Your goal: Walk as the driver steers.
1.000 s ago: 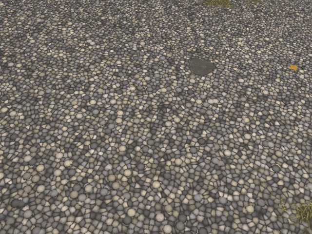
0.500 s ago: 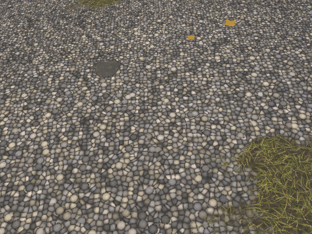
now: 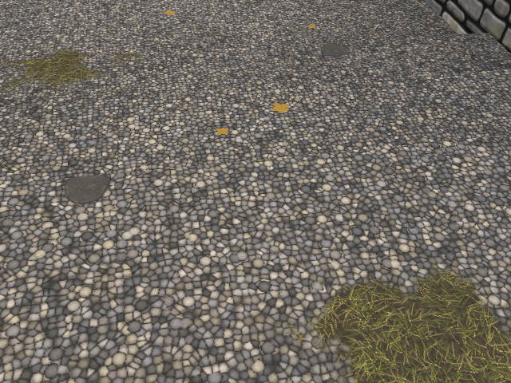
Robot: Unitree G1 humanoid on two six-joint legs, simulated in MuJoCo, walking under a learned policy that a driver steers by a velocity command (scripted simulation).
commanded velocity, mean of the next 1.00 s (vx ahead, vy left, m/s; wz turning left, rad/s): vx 0.91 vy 0.00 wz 0.33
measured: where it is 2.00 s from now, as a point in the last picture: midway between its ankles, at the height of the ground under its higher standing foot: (153, 184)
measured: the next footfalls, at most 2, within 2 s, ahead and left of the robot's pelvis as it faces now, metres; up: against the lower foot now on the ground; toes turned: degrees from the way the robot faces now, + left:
left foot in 0.06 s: +0.05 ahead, +0.10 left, +0.00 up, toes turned +5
right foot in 0.48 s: +0.53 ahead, +0.06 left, +0.00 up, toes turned +29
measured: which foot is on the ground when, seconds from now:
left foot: up 0.00-0.04, down 0.06-0.50, up 0.52-0.86, down 0.88-1.00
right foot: down 0.00-0.06, up 0.08-0.46, down 0.48-0.88, up 0.90-1.00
